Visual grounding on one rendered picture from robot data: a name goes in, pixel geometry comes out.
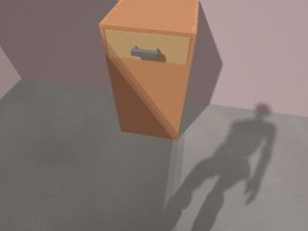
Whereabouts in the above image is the handle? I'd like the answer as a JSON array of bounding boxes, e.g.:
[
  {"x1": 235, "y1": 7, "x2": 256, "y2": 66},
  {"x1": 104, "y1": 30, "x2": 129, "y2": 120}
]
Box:
[{"x1": 131, "y1": 45, "x2": 159, "y2": 59}]

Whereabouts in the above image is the drawer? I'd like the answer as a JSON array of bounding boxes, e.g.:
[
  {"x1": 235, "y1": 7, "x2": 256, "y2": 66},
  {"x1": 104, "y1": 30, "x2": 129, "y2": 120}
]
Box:
[{"x1": 105, "y1": 29, "x2": 191, "y2": 64}]

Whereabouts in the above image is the cabinet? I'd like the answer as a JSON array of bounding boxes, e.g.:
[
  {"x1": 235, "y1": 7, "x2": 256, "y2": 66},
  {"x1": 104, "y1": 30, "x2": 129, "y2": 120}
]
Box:
[{"x1": 98, "y1": 0, "x2": 199, "y2": 141}]

